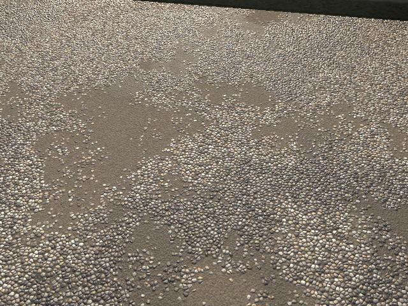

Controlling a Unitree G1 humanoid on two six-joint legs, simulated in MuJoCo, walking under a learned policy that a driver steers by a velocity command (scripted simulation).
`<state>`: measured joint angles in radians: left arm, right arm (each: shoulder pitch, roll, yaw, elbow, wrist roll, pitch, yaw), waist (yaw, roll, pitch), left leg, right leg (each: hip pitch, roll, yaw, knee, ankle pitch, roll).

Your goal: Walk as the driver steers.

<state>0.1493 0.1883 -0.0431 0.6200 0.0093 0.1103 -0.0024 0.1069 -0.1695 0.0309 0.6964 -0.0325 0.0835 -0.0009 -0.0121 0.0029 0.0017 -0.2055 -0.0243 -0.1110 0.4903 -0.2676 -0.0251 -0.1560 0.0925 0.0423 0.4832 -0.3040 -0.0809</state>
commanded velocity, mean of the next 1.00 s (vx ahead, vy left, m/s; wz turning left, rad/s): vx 0.47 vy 0.00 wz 0.00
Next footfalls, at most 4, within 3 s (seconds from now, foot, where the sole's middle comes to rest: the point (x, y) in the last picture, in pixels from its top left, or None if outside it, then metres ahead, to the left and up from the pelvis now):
none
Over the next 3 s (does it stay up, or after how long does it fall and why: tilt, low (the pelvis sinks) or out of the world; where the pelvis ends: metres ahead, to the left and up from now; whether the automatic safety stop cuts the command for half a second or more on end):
stays up -0.02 0.03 -0.01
